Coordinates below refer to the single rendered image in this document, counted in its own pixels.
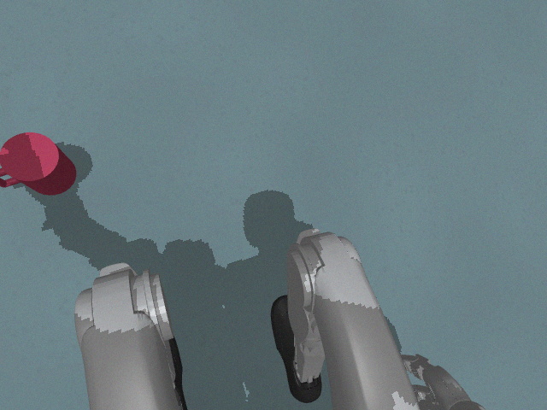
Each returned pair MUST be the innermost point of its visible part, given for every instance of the right robot hand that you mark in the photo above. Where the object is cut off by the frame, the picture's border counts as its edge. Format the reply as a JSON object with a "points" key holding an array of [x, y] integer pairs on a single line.
{"points": [[441, 392]]}

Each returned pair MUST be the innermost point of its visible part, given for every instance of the left robot foot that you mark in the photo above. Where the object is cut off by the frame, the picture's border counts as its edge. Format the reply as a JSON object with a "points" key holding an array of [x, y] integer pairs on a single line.
{"points": [[178, 372]]}

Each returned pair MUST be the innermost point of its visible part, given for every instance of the mug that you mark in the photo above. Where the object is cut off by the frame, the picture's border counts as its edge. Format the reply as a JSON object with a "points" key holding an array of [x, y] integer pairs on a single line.
{"points": [[34, 160]]}

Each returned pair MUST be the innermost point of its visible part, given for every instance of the right robot foot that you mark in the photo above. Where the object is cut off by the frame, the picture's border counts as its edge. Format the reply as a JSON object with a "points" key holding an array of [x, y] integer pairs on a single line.
{"points": [[284, 339]]}

